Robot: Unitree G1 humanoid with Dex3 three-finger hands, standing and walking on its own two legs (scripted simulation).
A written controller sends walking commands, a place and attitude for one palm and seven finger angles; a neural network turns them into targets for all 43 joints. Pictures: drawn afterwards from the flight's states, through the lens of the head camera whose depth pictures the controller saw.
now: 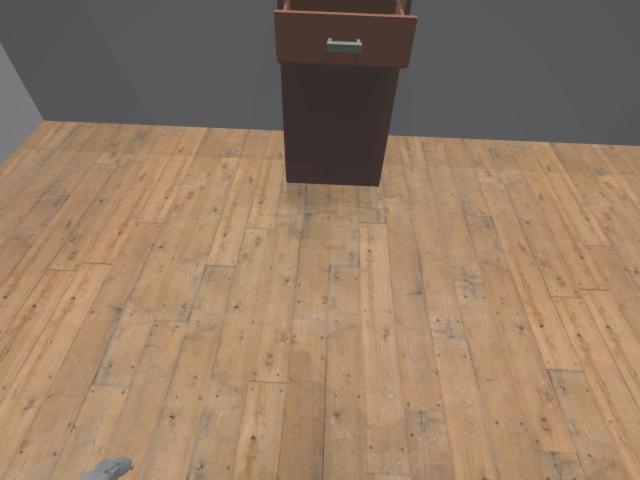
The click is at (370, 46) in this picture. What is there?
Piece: drawer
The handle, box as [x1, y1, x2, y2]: [327, 38, 361, 52]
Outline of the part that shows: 327,41 327,51 360,52 361,50 361,42 359,41 359,39 357,39 356,42 332,41 331,38 328,38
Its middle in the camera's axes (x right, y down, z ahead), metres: +0.07 -0.58 +1.15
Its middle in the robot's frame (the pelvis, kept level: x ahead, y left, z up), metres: +1.25 -0.01 +0.02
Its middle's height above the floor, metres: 0.79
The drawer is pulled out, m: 0.28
